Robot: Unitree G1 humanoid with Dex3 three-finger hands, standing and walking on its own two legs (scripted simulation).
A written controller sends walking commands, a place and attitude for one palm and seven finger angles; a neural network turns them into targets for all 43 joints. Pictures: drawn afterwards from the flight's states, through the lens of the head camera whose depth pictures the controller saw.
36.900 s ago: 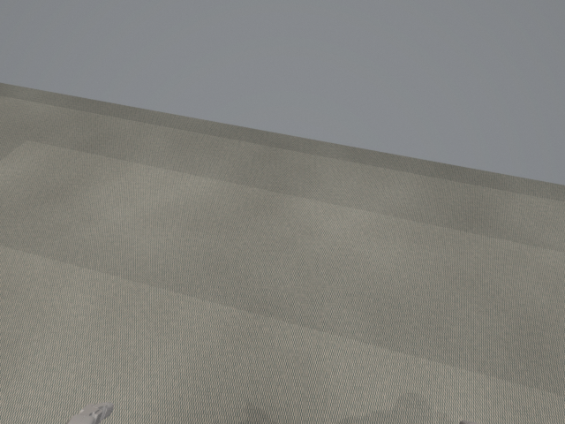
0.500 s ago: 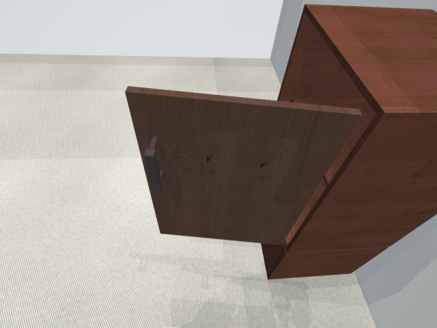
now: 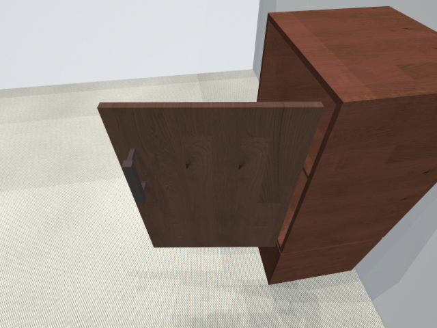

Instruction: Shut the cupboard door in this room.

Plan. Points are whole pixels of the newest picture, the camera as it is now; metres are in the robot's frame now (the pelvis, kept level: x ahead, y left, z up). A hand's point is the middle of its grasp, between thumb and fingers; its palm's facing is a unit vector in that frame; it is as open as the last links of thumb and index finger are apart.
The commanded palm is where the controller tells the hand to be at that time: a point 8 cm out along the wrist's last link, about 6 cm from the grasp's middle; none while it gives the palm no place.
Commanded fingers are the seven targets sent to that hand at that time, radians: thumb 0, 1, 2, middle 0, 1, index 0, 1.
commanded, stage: come to a stop and stand still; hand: left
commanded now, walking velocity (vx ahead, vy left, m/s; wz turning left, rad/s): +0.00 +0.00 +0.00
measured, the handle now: (136, 176) +0.43 +0.21 +0.01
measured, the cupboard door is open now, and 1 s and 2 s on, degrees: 81 81 81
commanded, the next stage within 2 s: look again from close up in 0.78 s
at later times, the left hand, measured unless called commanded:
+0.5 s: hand out of the picture +0.05 +0.18 -0.17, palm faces +0.01 -0.98 -0.19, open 7.4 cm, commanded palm none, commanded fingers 0.00 0.90 0.90 -0.20 -0.30 -0.20 -0.30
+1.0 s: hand out of the picture +0.05 +0.19 -0.17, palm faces +0.01 -0.98 -0.19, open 7.4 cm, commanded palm none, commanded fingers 0.00 0.90 0.90 -0.20 -0.30 -0.20 -0.30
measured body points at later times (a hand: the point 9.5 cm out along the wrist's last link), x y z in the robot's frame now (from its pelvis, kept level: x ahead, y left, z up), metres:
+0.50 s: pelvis +0.04 +0.01 +0.01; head +0.06 +0.02 +0.46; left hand +0.05 +0.24 -0.15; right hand +0.08 -0.22 -0.14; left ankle +0.06 +0.12 -0.73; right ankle +0.00 -0.12 -0.73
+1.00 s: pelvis +0.05 +0.01 +0.01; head +0.06 +0.02 +0.46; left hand +0.05 +0.24 -0.15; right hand +0.08 -0.22 -0.14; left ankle +0.06 +0.12 -0.73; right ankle +0.00 -0.12 -0.73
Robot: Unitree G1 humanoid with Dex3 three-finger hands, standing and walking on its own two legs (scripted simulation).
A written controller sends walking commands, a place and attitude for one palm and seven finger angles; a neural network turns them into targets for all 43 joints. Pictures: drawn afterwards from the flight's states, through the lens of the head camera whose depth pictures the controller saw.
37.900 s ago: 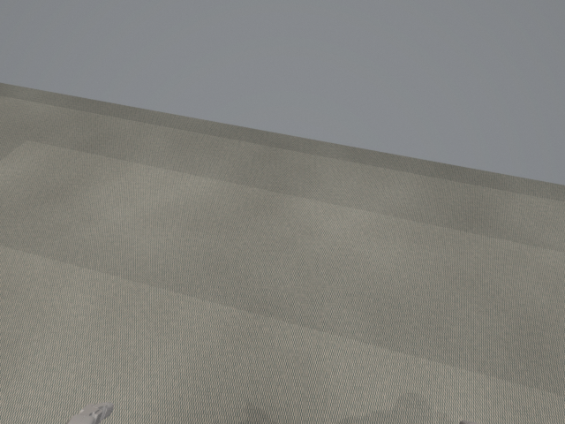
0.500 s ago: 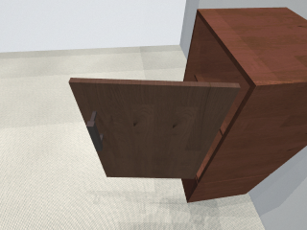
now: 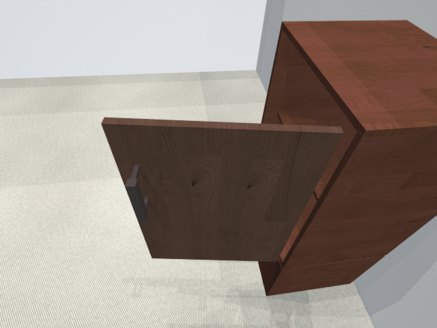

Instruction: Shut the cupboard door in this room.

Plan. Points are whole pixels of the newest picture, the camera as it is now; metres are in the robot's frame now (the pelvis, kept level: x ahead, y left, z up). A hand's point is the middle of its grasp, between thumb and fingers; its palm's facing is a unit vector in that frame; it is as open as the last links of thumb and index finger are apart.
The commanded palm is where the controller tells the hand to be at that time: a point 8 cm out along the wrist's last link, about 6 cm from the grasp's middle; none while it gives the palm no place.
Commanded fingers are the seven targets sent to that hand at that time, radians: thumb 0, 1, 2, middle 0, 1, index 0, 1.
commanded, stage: look again from close up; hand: left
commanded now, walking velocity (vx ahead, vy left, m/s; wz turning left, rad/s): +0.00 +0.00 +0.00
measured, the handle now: (139, 193) +0.37 +0.20 +0.00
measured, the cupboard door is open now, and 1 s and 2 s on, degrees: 81 81 81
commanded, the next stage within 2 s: shuffle to correct the standing spot in 0.34 s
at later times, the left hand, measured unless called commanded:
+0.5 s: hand out of the picture -0.02 +0.17 -0.18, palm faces +0.02 -0.99 -0.17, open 7.4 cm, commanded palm none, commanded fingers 0.00 0.90 0.90 -0.20 -0.30 -0.20 -0.30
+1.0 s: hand out of the picture -0.04 +0.14 -0.18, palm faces +0.07 -0.98 -0.18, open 7.4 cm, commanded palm none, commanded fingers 0.00 0.90 0.90 -0.20 -0.30 -0.20 -0.30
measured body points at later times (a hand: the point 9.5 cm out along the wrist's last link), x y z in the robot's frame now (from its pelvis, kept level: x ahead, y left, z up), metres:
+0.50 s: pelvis -0.01 +0.00 +0.00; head +0.01 +0.01 +0.45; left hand -0.02 +0.22 -0.16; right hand -0.01 -0.22 -0.16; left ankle +0.01 +0.10 -0.74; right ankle -0.05 -0.13 -0.74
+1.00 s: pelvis -0.05 -0.03 +0.00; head -0.05 -0.02 +0.45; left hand -0.04 +0.20 -0.16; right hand -0.01 -0.26 -0.16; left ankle -0.06 +0.08 -0.74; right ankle -0.05 -0.14 -0.74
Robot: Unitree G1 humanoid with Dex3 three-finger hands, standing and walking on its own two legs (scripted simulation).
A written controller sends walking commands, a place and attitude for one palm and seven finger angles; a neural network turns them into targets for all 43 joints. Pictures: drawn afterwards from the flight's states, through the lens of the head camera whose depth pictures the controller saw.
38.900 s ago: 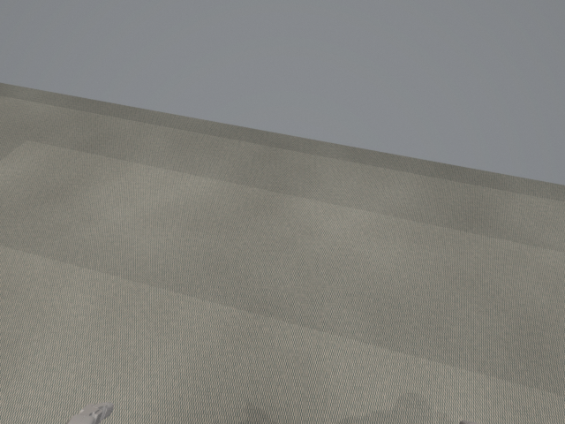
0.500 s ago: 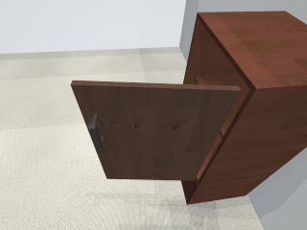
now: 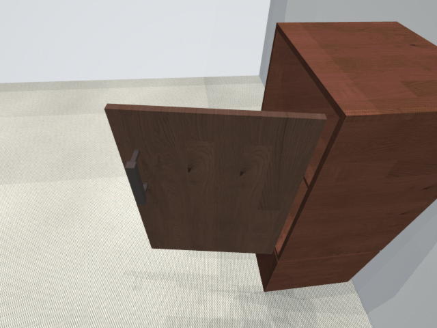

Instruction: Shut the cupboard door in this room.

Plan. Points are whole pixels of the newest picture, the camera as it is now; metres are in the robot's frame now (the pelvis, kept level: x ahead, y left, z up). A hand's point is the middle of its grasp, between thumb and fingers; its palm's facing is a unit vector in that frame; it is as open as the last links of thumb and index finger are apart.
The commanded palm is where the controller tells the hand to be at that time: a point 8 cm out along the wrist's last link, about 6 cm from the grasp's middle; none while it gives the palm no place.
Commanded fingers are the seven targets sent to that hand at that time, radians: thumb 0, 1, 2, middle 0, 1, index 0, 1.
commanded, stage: come to a stop and stand still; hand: left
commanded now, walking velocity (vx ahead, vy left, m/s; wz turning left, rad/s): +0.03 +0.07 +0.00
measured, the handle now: (139, 177) +0.42 +0.22 +0.01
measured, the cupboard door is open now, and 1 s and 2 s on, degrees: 81 81 81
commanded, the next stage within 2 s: look again from close up in 0.66 s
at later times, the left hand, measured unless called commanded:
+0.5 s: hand out of the picture +0.00 +0.23 -0.18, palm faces +0.02 -0.97 -0.22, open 7.4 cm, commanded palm none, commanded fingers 0.00 0.90 0.90 -0.20 -0.30 -0.20 -0.30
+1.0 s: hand out of the picture -0.01 +0.21 -0.18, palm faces +0.01 -0.99 -0.17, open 7.4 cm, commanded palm none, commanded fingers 0.00 0.90 0.90 -0.20 -0.30 -0.20 -0.30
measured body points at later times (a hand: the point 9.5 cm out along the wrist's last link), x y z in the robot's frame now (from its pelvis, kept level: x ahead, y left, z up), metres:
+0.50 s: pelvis +0.00 +0.05 +0.00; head +0.00 +0.05 +0.45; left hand +0.00 +0.28 -0.16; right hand +0.00 -0.18 -0.16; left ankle -0.02 +0.11 -0.74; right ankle +0.00 -0.11 -0.74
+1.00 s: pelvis -0.01 +0.05 +0.00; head +0.00 +0.06 +0.45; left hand -0.01 +0.26 -0.16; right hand +0.00 -0.18 -0.15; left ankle -0.02 +0.11 -0.74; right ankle +0.00 -0.11 -0.74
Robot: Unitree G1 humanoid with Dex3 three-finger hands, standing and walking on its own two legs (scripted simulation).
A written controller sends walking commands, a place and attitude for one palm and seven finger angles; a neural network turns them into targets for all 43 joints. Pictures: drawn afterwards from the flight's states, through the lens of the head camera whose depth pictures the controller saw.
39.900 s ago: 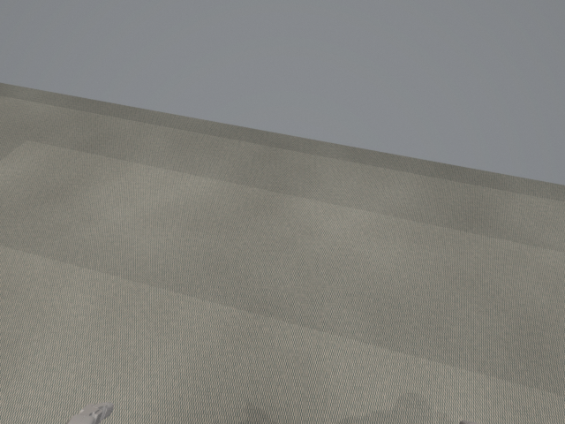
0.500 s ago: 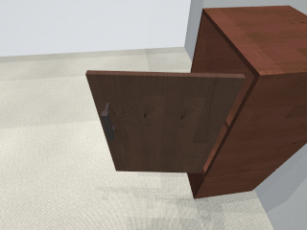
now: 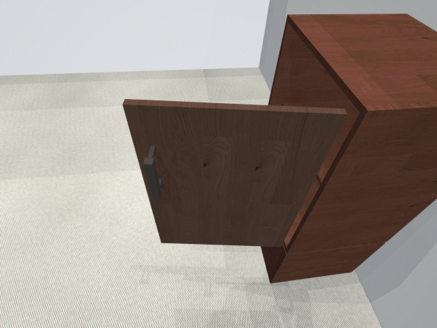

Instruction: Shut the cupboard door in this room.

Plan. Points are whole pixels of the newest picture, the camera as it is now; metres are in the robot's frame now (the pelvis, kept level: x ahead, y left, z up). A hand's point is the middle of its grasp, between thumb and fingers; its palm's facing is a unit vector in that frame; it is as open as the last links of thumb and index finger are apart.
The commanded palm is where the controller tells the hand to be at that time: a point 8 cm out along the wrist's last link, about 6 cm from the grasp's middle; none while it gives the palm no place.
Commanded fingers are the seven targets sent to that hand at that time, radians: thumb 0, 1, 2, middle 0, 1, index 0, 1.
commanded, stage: look again from close up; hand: left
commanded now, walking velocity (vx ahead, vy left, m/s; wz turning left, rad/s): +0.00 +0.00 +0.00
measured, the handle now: (154, 173) +0.43 +0.18 +0.00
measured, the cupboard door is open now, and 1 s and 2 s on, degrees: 81 81 81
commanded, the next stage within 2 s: raise the hand and make a fist in 0.24 s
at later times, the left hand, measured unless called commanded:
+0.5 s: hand (120, 326) +0.14 +0.18 -0.07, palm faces +0.24 -0.94 -0.22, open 7.2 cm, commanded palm +0.09 +0.21 -0.07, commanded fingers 0.00 0.90 0.90 -0.35 -0.46 -0.35 -0.46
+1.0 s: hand (139, 315) +0.15 +0.14 -0.02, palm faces +0.05 -0.99 -0.09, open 5.0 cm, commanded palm +0.12 +0.20 -0.04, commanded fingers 0.00 0.90 0.90 -0.81 -0.96 -0.81 -0.96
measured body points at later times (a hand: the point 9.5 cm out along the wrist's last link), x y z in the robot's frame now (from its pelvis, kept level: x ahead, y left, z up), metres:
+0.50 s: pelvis -0.01 -0.02 -0.01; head -0.02 -0.02 +0.44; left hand +0.12 +0.23 -0.05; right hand +0.05 -0.26 -0.14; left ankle -0.01 +0.06 -0.74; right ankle +0.01 -0.13 -0.74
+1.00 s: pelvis -0.04 -0.06 -0.11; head +0.03 -0.06 +0.33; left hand +0.14 +0.20 -0.01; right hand +0.22 -0.26 -0.17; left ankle -0.01 +0.06 -0.74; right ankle +0.01 -0.13 -0.74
